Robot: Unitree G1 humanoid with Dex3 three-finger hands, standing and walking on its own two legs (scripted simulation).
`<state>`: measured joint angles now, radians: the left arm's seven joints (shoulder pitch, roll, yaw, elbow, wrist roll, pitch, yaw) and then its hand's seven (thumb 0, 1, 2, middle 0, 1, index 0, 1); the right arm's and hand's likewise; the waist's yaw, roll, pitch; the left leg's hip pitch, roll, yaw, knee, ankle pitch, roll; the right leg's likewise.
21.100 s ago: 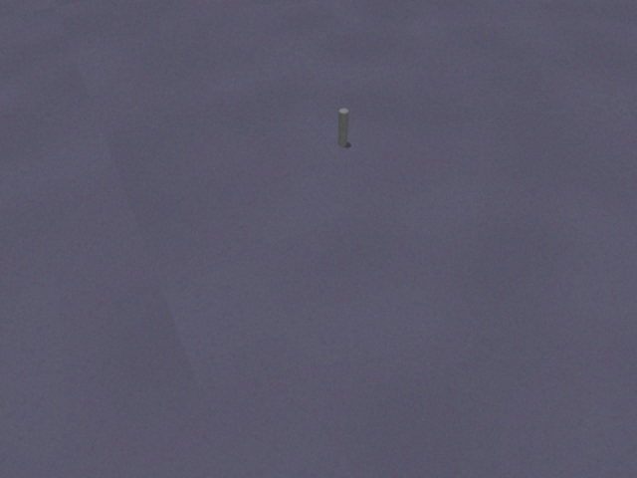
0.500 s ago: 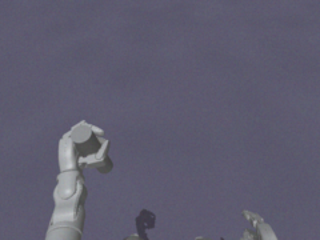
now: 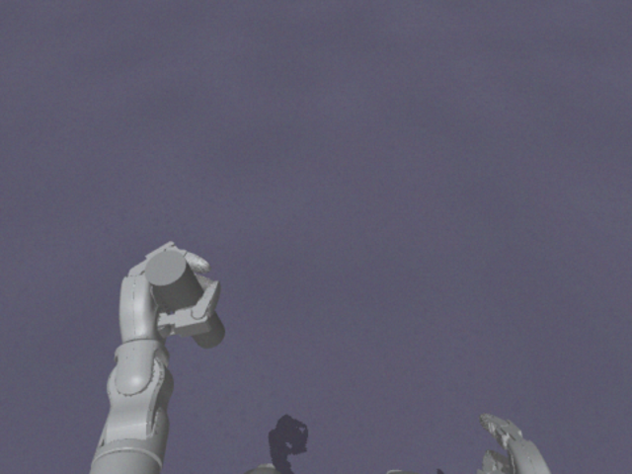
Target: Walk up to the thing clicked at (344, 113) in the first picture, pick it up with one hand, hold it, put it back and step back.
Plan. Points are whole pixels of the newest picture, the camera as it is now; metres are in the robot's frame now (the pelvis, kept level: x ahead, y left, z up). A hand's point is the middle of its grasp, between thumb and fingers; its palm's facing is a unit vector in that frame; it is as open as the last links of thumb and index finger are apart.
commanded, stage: crouch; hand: left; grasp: from the side
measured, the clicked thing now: (191, 305) +0.33 +0.18 +0.01
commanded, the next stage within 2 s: lower in 1.86 s
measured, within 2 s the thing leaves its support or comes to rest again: neither
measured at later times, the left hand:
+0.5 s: hand (213, 331) +0.35 +0.18 -0.12, palm faces +0.16 -0.99 -0.02, open 5.9 cm
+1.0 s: hand (226, 364) +0.38 +0.21 -0.35, palm faces +0.16 -0.99 -0.03, open 5.9 cm
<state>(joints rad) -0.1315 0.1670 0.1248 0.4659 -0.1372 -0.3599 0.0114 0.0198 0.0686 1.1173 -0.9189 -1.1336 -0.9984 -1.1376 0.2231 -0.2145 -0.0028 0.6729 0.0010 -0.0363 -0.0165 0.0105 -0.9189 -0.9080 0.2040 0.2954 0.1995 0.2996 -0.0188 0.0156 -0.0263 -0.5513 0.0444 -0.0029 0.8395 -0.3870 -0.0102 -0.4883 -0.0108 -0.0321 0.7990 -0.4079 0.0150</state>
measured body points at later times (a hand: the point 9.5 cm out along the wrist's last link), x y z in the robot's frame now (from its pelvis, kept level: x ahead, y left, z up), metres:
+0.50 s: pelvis -0.02 +0.00 -0.10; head +0.11 +0.02 +0.33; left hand +0.34 +0.23 -0.12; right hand +0.10 -0.27 -0.21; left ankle +0.02 +0.12 -0.70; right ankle +0.00 -0.13 -0.70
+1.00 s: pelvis -0.08 +0.00 -0.31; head +0.12 +0.04 +0.09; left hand +0.37 +0.26 -0.35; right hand +0.03 -0.27 -0.43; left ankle +0.02 +0.12 -0.70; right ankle +0.00 -0.13 -0.70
